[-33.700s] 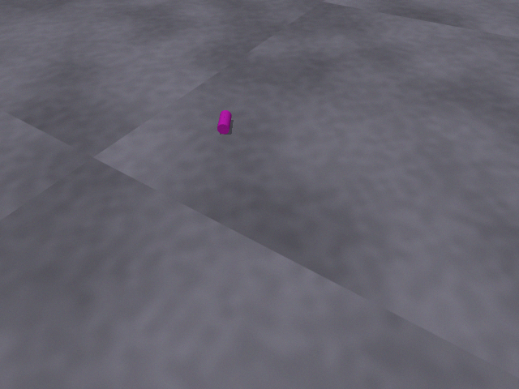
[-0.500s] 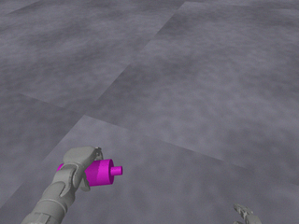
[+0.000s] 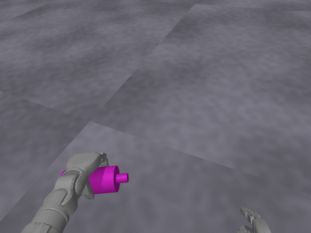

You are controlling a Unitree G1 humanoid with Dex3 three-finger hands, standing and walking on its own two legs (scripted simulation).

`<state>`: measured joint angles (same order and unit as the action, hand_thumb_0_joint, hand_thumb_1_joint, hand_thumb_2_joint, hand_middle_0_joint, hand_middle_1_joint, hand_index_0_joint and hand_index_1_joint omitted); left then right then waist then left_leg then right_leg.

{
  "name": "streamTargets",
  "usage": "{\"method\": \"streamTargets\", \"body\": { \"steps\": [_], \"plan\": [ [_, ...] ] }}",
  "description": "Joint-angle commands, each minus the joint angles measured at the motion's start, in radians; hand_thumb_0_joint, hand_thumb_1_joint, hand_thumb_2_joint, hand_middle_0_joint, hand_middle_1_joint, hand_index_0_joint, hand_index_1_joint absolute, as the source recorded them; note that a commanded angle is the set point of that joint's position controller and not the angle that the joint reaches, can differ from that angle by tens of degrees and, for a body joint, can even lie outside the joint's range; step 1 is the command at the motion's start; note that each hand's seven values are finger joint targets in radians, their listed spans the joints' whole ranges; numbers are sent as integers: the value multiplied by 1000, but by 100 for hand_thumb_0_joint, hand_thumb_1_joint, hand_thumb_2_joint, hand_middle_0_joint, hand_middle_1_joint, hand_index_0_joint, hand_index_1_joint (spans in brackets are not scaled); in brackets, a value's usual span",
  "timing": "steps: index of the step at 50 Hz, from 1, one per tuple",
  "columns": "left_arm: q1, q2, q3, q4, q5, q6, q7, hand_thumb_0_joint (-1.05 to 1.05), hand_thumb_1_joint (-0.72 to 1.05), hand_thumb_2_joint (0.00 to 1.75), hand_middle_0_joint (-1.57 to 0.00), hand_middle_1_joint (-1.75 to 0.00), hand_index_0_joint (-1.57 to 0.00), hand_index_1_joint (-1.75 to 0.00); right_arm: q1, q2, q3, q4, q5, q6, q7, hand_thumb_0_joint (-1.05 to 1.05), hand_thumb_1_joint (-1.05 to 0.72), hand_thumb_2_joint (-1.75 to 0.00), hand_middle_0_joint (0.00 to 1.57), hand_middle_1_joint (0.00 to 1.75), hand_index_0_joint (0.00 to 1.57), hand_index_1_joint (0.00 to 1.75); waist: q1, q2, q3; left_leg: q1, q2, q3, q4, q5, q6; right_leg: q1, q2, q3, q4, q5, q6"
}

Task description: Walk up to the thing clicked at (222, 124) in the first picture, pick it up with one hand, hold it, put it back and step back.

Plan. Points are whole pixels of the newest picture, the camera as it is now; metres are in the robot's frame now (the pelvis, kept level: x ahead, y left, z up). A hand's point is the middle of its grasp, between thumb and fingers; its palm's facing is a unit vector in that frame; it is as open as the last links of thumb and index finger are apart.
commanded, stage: hold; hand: left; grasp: from above
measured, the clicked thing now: (96, 180) +0.30 +0.21 -0.06
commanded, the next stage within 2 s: crouch in 0.44 s
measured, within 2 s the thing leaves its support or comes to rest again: neither
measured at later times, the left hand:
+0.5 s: hand (89, 175) +0.30 +0.22 -0.03, palm faces -0.45 -0.06 -0.89, open 10.5 cm
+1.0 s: hand (94, 186) +0.31 +0.24 -0.12, palm faces -0.46 +0.01 -0.89, open 10.4 cm
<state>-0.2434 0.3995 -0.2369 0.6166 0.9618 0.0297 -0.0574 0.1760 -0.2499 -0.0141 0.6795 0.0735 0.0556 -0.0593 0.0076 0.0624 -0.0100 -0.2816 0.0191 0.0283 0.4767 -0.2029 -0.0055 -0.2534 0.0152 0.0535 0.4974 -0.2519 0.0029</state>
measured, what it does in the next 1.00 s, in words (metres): stands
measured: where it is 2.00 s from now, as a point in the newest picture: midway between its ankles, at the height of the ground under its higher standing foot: outside the picture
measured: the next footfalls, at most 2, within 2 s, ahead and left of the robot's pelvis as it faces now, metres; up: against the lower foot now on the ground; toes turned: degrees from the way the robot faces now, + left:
none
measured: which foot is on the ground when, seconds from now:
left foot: down 0.00-1.00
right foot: down 0.00-1.00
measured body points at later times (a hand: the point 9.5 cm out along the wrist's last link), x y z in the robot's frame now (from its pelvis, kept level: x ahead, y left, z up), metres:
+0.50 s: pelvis +0.01 +0.00 +0.00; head +0.02 -0.02 +0.45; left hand +0.32 +0.22 +0.02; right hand +0.16 -0.25 -0.11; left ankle +0.03 +0.12 -0.74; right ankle +0.01 -0.12 -0.74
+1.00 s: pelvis -0.01 +0.00 -0.03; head +0.06 +0.01 +0.41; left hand +0.33 +0.23 -0.07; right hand +0.12 -0.27 -0.15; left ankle +0.03 +0.12 -0.74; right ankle +0.01 -0.12 -0.74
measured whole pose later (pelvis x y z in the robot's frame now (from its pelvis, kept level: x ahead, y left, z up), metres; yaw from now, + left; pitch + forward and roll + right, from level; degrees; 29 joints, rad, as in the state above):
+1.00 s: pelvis -0.01 +0.00 -0.03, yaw +1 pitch +11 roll -1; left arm -0.42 0.39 -0.20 0.96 1.11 -0.06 0.20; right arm 0.18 -0.26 -0.04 0.69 0.02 0.06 -0.02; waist -0.04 0.01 -0.05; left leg -0.67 0.02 -0.01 0.80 -0.31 -0.01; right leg -0.62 0.02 0.02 0.79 -0.36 0.01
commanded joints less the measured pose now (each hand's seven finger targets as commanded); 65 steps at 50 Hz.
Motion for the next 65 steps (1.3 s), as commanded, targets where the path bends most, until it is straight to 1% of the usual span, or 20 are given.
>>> {"method": "streamTargets", "body": {
  "steps": [1,2,4,7,8,19,21,26,27,28,33,35,41,44,47,52,57,59,61,65],
  "plan": [
    [-386,229,125,-225,5,-8,54,0,67,78,-94,-85,-99,-80,-102,-122,-38,-140,-2,-45,-13,0,-90,-90,20,30,20,30,2,-39,-250,170,-31,14,-51,135,26,11,19,-20,-97,137,-2],
    [-391,212,106,-215,14,-7,55,0,67,78,-94,-85,-99,-80,-96,-123,-38,-134,-3,-46,-13,0,-90,-90,20,30,20,30,-7,-45,-252,178,-30,16,-49,142,26,6,20,-18,-94,147,-2],
    [-369,242,146,-200,17,-3,68,0,65,77,-92,-84,-97,-79,-89,-127,-42,-128,-3,-44,-13,0,-90,-90,20,30,20,30,7,-36,-253,175,-27,11,-52,151,22,16,24,-24,-92,147,-6],
    [-353,186,95,-196,17,7,65,0,67,76,-93,-85,-98,-79,-90,-125,-44,-131,-2,-42,-9,0,-90,-90,20,30,20,30,0,-47,-257,182,-26,12,-54,166,23,22,24,-26,-91,165,-7],
    [-347,206,113,-192,17,10,64,0,67,75,-93,-85,-98,-79,-96,-125,-46,-128,0,-40,-10,0,-90,-90,20,30,20,30,13,-33,-247,172,-27,15,-56,168,22,26,22,-29,-93,163,-8],
    [-316,180,92,-173,9,4,49,0,67,77,-94,-84,-99,-79,-93,-124,-47,-143,1,-34,-7,0,-90,-90,20,30,20,30,7,-44,-217,165,-26,11,-65,165,21,23,23,-33,-100,162,-11],
    [-322,232,141,-172,23,1,62,0,66,77,-93,-84,-98,-79,-87,-127,-50,-141,1,-31,-8,0,-90,-90,20,30,20,30,17,-41,-236,164,-31,13,-57,181,22,37,19,-30,-100,176,-10],
    [-416,215,117,-213,32,-1,78,0,69,78,-96,-84,-101,-79,-72,-128,-55,-124,-1,-31,-7,0,-90,-90,20,30,20,30,-3,-24,-279,201,-25,12,-48,230,23,40,24,-33,-86,231,-9],
    [-408,216,123,-197,29,2,81,0,74,70,-98,-85,-105,-78,-67,-132,-57,-121,-1,-31,-7,0,-92,-91,20,30,20,30,-2,-23,-284,205,-24,13,-50,233,22,44,24,-33,-84,232,-10],
    [-408,209,114,-203,28,3,79,0,66,76,-90,-83,-97,-78,-66,-130,-59,-118,-1,-31,-7,0,-87,-89,20,30,20,30,2,-18,-288,206,-23,13,-52,238,21,43,25,-35,-83,235,-12],
    [-289,150,73,-97,19,1,63,0,67,78,-94,-82,-99,-78,-68,-128,-57,-132,0,-27,-3,0,-88,-90,20,30,20,30,-6,-95,-194,154,-28,12,-54,188,27,19,18,-37,-105,194,-6],
    [-267,168,85,-71,25,-11,65,0,70,78,-97,-83,-101,-78,-73,-127,-54,-134,1,-23,-3,0,-88,-90,20,30,20,30,4,-99,-183,135,-31,12,-48,176,27,14,14,-36,-102,181,-6],
    [-368,175,102,43,66,-69,156,0,71,76,-99,-78,-103,-74,-32,-133,-54,-114,-15,-12,0,0,-89,-90,20,30,20,30,-43,-119,-168,37,-37,9,42,120,26,-102,12,-34,-23,140,-5],
    [-485,207,132,90,114,-86,250,0,67,76,-96,-79,-100,-75,3,-143,-67,-86,-35,-12,12,0,-89,-90,20,30,20,30,-56,-61,-244,-37,-34,8,149,102,14,-207,16,-38,79,119,-12],
    [-566,167,113,169,163,-92,332,0,64,78,-93,-84,-97,-79,45,-149,-85,-54,-57,-22,28,0,-89,-89,20,30,20,30,-81,-31,-337,-162,-26,-1,317,84,7,-379,19,-40,233,102,-16],
    [-672,191,133,324,206,-86,409,0,61,81,-91,-86,-95,-81,104,-164,-97,-43,-74,-40,43,0,-89,-90,20,30,20,30,-109,17,-473,-398,-19,-9,537,8,12,-615,25,-52,441,28,-24],
    [-766,209,143,448,190,-80,433,0,60,83,-90,-86,-94,-82,139,-176,-102,-30,-86,-64,37,0,-89,-89,20,30,20,30,-125,33,-547,-600,-14,-45,678,-131,12,-829,32,-80,613,-98,-37],
    [-815,261,173,451,183,-74,444,0,58,83,-90,-85,-93,-81,150,-182,-103,-35,-89,-72,33,0,-89,-89,20,30,20,30,-128,50,-619,-658,-13,-56,734,-173,13,-882,31,-85,675,-130,-39],
    [-828,249,170,487,186,-65,445,0,55,81,-87,-83,-91,-79,155,-181,-97,-31,-95,-77,29,0,-89,-89,20,30,20,30,-139,65,-649,-725,-11,-66,794,-192,12,-955,33,-92,751,-145,-42],
    [-881,330,222,461,177,-59,439,0,51,78,-85,-80,-89,-77,169,-188,-99,-24,-103,-83,28,0,-89,-89,20,30,20,30,-134,104,-760,-778,-7,-87,877,-199,11,-1057,31,-104,858,-166,-50]
  ]
}}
